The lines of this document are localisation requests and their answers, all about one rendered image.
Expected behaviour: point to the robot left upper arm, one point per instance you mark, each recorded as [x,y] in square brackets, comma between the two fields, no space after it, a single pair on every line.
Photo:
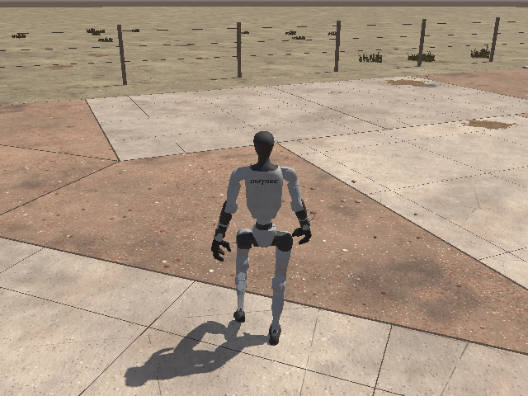
[237,175]

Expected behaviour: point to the robot left foot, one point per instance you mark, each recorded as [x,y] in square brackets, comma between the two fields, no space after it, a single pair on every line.
[239,316]

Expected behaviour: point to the robot right forearm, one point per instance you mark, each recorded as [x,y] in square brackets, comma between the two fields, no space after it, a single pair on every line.
[303,218]

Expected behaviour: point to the left robot hand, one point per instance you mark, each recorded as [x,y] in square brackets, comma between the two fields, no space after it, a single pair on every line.
[216,249]

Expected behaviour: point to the right robot hand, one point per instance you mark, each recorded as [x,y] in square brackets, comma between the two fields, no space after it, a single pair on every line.
[299,232]

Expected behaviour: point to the robot right upper arm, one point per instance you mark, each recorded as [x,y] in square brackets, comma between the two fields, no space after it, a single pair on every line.
[289,175]

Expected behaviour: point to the robot left forearm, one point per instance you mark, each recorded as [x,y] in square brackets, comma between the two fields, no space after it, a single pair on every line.
[222,224]

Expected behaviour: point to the humanoid robot torso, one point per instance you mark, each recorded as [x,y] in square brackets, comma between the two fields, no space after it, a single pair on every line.
[263,193]

